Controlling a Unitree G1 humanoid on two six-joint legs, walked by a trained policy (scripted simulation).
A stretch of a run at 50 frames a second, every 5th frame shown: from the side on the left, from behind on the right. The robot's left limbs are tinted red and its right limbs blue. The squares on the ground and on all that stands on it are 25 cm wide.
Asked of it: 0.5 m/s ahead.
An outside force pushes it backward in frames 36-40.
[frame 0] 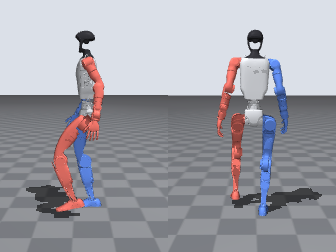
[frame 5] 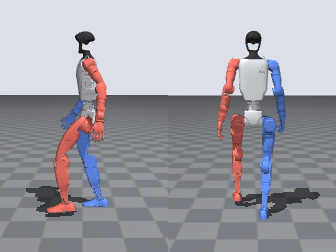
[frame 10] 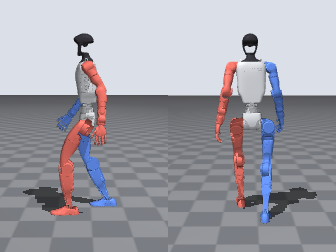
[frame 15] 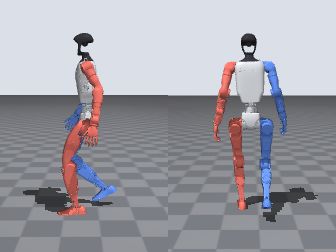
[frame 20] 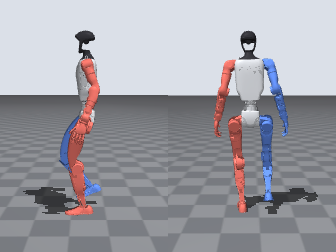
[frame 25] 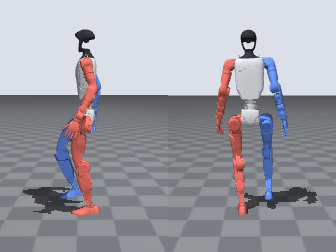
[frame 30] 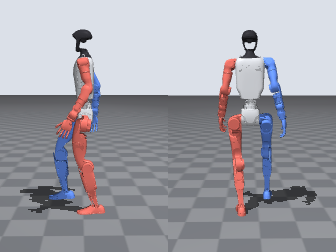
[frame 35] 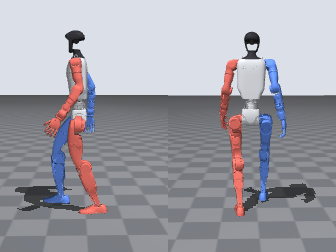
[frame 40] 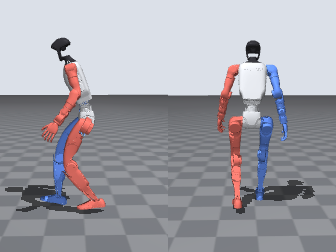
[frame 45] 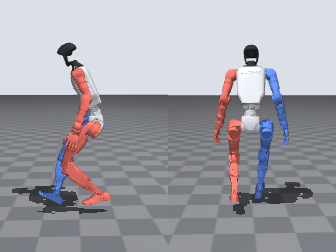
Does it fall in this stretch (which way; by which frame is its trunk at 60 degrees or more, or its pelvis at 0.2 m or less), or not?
no
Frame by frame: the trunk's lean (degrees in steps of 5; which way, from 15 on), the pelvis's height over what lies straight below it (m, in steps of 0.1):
0: 0, 0.8
5: 5, 0.8
10: 5, 0.8
15: 5, 0.8
20: 5, 0.8
25: 0, 0.8
30: 5, 0.8
35: 5, 0.8
40: 25 forward, 0.7
45: 25 forward, 0.7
